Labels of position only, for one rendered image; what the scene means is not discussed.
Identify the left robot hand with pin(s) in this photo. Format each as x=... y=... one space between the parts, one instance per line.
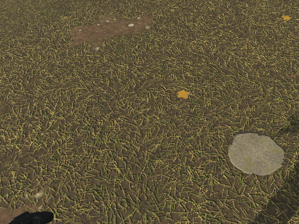
x=43 y=217

